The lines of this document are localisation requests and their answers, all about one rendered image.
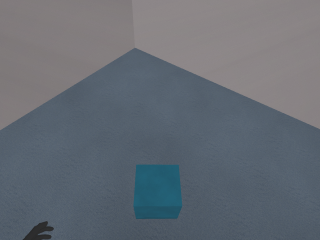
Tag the carton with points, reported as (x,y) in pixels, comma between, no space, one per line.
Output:
(157,191)

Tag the robot left hand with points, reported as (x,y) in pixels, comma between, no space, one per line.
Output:
(41,227)

